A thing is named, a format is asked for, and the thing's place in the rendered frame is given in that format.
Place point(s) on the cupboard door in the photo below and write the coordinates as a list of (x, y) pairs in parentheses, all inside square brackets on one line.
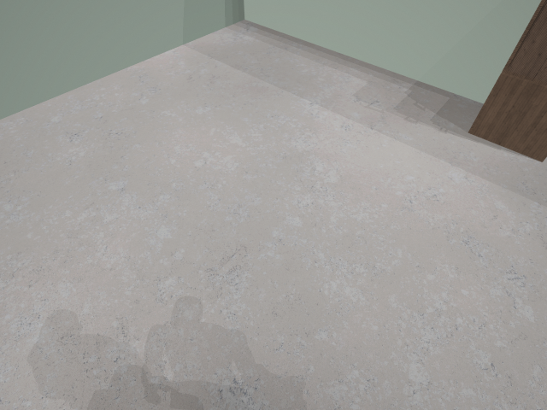
[(531, 59)]

